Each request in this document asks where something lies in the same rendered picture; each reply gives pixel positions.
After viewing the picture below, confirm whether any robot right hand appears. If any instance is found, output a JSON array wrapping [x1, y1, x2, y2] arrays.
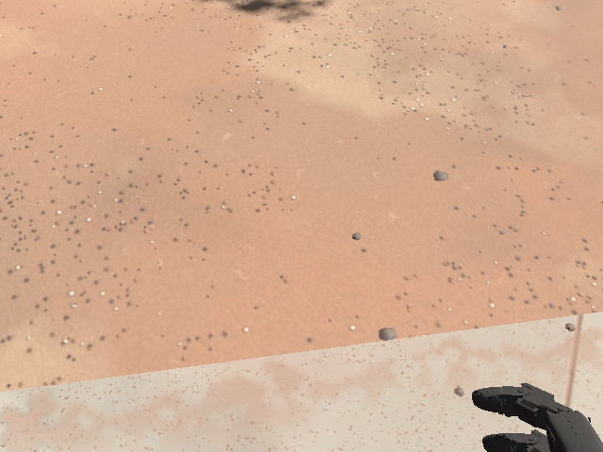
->
[[472, 382, 603, 452]]

